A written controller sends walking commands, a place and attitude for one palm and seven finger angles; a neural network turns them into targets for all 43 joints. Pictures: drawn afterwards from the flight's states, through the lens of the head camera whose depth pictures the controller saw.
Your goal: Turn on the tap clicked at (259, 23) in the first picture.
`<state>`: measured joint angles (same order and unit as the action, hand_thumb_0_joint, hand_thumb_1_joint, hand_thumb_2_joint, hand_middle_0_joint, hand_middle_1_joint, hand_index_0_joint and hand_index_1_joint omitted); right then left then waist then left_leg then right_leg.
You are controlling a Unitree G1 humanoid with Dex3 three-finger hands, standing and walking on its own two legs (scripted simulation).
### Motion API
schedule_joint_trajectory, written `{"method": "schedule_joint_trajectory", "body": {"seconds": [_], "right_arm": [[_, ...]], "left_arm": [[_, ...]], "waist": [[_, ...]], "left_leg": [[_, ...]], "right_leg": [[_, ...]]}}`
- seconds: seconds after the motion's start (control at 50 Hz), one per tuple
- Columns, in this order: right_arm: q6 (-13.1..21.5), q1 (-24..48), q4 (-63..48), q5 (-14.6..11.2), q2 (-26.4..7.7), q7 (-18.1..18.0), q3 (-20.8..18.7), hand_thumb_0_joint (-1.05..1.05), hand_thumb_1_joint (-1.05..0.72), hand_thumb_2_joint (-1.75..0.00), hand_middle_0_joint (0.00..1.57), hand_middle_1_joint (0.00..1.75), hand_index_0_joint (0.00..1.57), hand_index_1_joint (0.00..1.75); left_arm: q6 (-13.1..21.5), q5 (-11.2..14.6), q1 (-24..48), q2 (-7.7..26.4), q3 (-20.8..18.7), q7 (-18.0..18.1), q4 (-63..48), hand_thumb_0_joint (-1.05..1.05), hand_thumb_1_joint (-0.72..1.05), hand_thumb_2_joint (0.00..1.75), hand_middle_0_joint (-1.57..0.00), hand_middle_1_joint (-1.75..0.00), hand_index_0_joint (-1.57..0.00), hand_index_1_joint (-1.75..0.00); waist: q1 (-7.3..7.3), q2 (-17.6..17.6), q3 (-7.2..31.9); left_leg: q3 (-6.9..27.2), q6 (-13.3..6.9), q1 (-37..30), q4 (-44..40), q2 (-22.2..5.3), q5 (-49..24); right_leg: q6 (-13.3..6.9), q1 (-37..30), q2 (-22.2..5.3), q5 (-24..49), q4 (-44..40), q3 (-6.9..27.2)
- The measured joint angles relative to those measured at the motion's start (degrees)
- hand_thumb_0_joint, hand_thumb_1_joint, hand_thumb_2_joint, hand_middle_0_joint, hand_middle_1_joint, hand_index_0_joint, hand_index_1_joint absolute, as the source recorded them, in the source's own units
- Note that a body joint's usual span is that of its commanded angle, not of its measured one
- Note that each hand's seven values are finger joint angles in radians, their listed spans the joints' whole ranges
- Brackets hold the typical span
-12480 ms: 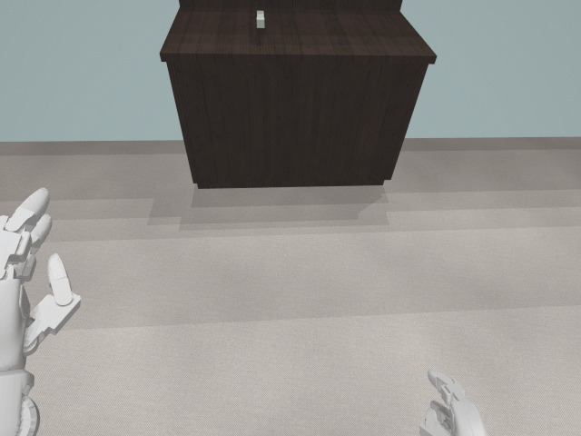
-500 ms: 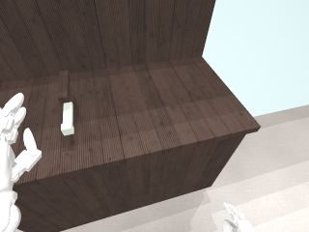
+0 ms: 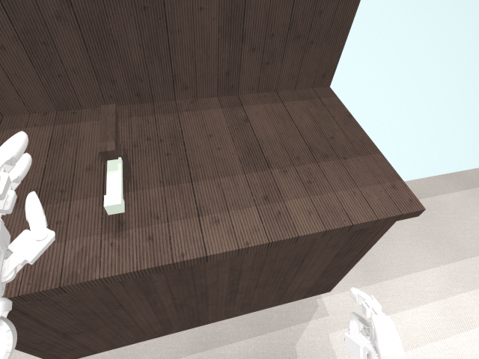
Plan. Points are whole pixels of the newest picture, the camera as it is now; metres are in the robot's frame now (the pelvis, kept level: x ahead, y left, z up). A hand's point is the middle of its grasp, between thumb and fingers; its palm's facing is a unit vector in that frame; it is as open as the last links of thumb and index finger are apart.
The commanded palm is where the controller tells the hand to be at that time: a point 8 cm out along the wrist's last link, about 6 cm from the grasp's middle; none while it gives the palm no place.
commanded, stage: come to a stop and stand still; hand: left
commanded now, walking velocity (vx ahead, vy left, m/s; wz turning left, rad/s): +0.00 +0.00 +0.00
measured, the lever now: (114, 203) +0.35 +0.26 +0.03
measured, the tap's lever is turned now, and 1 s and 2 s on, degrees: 0 0 0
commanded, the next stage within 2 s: look again from close up in 0.04 s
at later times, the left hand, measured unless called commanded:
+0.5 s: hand (69, 268) +0.18 +0.22 +0.16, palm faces +0.32 -0.85 -0.42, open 7.4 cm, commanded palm +0.12 +0.25 +0.18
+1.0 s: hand (25, 244) +0.18 +0.25 +0.20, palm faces +0.46 -0.82 -0.35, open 7.4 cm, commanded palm +0.11 +0.25 +0.18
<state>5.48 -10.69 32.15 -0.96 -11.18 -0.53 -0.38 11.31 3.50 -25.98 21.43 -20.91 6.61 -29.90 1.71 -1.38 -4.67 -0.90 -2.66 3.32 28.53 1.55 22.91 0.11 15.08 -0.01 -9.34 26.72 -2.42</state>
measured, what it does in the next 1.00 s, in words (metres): shifts its weight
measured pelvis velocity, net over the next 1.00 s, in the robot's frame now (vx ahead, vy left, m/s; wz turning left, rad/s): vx -0.06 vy -0.02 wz -0.05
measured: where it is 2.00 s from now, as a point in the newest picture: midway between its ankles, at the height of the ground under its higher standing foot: outside the picture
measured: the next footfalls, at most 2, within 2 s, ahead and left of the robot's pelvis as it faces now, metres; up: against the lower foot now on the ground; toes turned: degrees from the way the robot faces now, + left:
none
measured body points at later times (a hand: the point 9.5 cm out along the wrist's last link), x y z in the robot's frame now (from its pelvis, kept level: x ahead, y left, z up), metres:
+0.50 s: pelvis -0.05 -0.03 +0.00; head -0.04 -0.02 +0.45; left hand +0.15 +0.26 +0.18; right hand +0.10 -0.26 -0.08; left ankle -0.08 +0.08 -0.73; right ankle +0.05 -0.13 -0.73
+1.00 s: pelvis -0.06 -0.02 +0.00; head -0.06 -0.02 +0.45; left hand +0.15 +0.29 +0.21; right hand +0.10 -0.24 -0.08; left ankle -0.08 +0.07 -0.73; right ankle +0.05 -0.13 -0.73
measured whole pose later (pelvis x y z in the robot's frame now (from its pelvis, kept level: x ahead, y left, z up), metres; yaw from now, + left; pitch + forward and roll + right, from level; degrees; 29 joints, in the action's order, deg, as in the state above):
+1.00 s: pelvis -0.06 -0.02 +0.00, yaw -3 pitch -5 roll +2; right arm 11.7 -15.0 33.3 -0.7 -11.9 0.9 1.9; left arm 17.4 3.4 -10.3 23.6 -25.2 4.0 -13.7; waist 3.4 -1.7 -5.8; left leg -2.9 -2.0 6.0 30.0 3.0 19.0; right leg -1.3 18.6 0.6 -4.3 28.3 2.1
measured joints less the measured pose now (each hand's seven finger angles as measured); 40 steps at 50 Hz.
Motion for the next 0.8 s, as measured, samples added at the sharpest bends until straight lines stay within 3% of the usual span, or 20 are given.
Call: {"method": "schedule_joint_trajectory", "body": {"seconds": [0.14,0.16,0.18,0.2,0.24,0.28,0.34,0.4,0.46,0.52,0.64,0.7,0.8], "right_arm": [[-0.62,-0.62,0.36,-0.05,1.60,0.49,1.74,0.01,-0.90,-0.90,0.21,0.30,0.21,0.30],[0.61,-1.30,0.05,0.67,1.79,0.26,1.59,0.01,-0.90,-0.90,0.21,0.30,0.21,0.30],[2.23,-1.71,0.60,0.97,2.09,0.29,1.42,0.01,-0.90,-0.90,0.21,0.30,0.21,0.30],[3.15,-1.52,1.29,1.20,2.23,0.61,1.61,0.01,-0.90,-0.90,0.21,0.30,0.21,0.30],[3.77,-0.43,1.85,1.26,1.94,2.00,2.43,0.01,-0.90,-0.90,0.21,0.30,0.21,0.30],[3.83,-0.08,1.10,1.27,1.51,3.43,2.57,0.01,-0.90,-0.90,0.21,0.30,0.21,0.30],[3.59,-0.68,-0.13,1.01,0.63,4.11,2.22,0.01,-0.90,-0.90,0.21,0.30,0.21,0.30],[2.63,-1.53,0.05,0.71,0.41,2.96,1.82,0.01,-0.90,-0.90,0.21,0.30,0.21,0.30],[2.23,-3.27,0.39,0.49,-0.01,1.23,1.40,0.01,-0.90,-0.90,0.21,0.30,0.21,0.30],[2.74,-5.26,0.94,0.26,-0.97,0.20,0.97,0.01,-0.90,-0.90,0.21,0.30,0.20,0.30],[4.58,-6.51,3.04,0.59,-2.69,-0.12,0.68,0.02,-0.90,-0.90,0.20,0.30,0.20,0.30],[4.93,-5.48,2.93,0.89,-2.88,-0.11,0.66,0.02,-0.90,-0.90,0.20,0.30,0.20,0.30],[4.96,-3.66,1.33,0.79,-2.17,-0.06,0.68,0.02,-0.90,-0.90,0.20,0.30,0.20,0.30]], "left_arm": [[-1.41,-0.24,3.05,-2.44,1.68,0.15,2.71,0.02,0.90,0.90,-0.20,-0.30,-0.21,-0.30],[-1.66,-3.18,6.34,-0.72,0.98,-0.85,3.70,0.02,0.89,0.90,-0.21,-0.30,-0.21,-0.30],[-0.13,-4.38,11.65,1.80,-0.15,-2.06,6.89,0.02,0.89,0.90,-0.21,-0.30,-0.21,-0.30],[1.11,-4.43,16.31,3.48,-1.47,-2.59,10.26,0.02,0.89,0.90,-0.21,-0.30,-0.21,-0.30],[1.92,-2.90,20.27,4.10,-4.02,-1.97,13.47,0.02,0.89,0.90,-0.21,-0.30,-0.21,-0.30],[2.09,-1.64,18.35,2.44,-4.51,-1.20,12.16,0.02,0.90,0.90,-0.20,-0.30,-0.21,-0.30],[3.30,-1.30,10.86,-0.03,-1.31,-1.70,7.78,0.02,0.90,0.90,-0.20,-0.30,-0.20,-0.30],[4.58,-1.20,4.43,0.10,1.34,-2.86,6.47,0.02,0.90,0.90,-0.20,-0.30,-0.20,-0.30],[4.62,-1.09,2.38,1.18,1.14,-3.37,7.77,0.02,0.89,0.90,-0.21,-0.30,-0.21,-0.30],[4.39,-0.86,3.46,1.27,-0.18,-2.80,9.66,0.02,0.89,0.90,-0.21,-0.30,-0.22,-0.30],[4.45,-0.78,6.31,-2.26,0.47,-1.31,9.92,0.02,0.89,0.90,-0.21,-0.30,-0.21,-0.30],[4.40,-1.15,6.68,-2.98,1.97,-1.23,9.09,0.02,0.89,0.90,-0.21,-0.30,-0.21,-0.30],[4.37,-1.58,5.49,-1.38,2.49,-1.72,8.43,0.02,0.89,0.90,-0.21,-0.30,-0.21,-0.30]], "waist": [[0.58,0.88,0.48],[1.43,0.75,0.05],[2.45,0.28,-0.32],[3.37,-0.19,-0.96],[3.33,-0.52,-2.22],[1.93,-0.30,-2.71],[-0.52,0.84,-2.29],[-1.89,0.40,-1.57],[-1.47,-0.58,-1.16],[-0.08,-0.79,-0.91],[1.88,0.08,0.59],[1.50,-0.09,1.03],[0.12,-0.74,1.03]], "left_leg": [[0.35,0.11,-0.59,0.12,-0.46,-0.01],[0.50,0.15,0.47,1.31,-0.60,0.13],[0.81,0.22,1.96,2.83,-0.58,0.43],[0.65,0.43,2.62,3.52,-0.55,0.48],[-0.50,0.47,2.28,2.78,-0.46,-0.18],[-1.73,0.58,1.52,1.43,0.05,-1.26],[-2.45,0.32,1.49,1.18,0.24,-1.73],[-2.75,0.44,1.23,0.34,0.48,-2.43],[-2.64,0.67,1.02,-0.61,0.65,-3.44],[-2.18,0.99,1.25,-0.59,0.56,-3.95],[-0.89,0.81,2.96,0.47,-0.47,-2.50],[-0.20,0.48,3.79,0.35,-0.41,-2.62],[-0.57,0.93,3.61,-0.63,-0.27,-5.66]], "right_leg": [[-0.01,-1.19,0.39,0.55,-0.99,-0.43],[-0.22,-0.42,0.46,0.58,-0.29,-0.61],[-0.53,0.82,0.33,0.36,0.89,-0.94],[-0.86,1.58,0.33,0.35,1.58,-0.81],[-0.81,1.98,0.46,1.20,1.53,0.31],[-0.70,2.17,0.20,1.88,1.55,1.60],[-0.46,2.29,0.17,2.49,1.26,2.34],[-0.56,2.41,0.02,2.98,1.11,2.70],[-0.94,2.49,-0.16,3.46,0.95,2.63],[-1.32,2.56,-0.19,3.68,0.98,2.14],[-1.78,2.27,0.99,3.95,-1.72,1.20],[-1.93,2.47,1.35,3.91,-3.01,1.20],[-1.43,3.03,1.40,2.71,-2.27,1.82]]}}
